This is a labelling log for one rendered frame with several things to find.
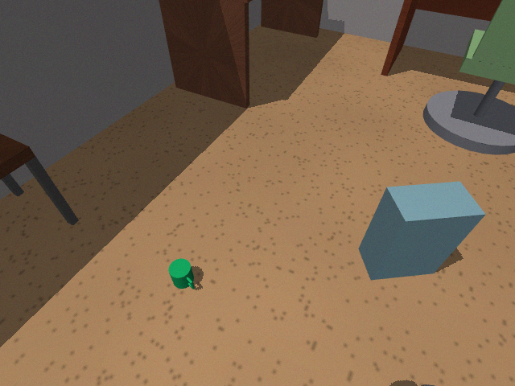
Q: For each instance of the office chair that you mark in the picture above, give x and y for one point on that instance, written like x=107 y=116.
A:
x=472 y=120

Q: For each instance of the desk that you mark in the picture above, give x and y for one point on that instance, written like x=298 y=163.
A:
x=479 y=9
x=208 y=41

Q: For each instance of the chair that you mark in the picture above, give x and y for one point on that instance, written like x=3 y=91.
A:
x=14 y=154

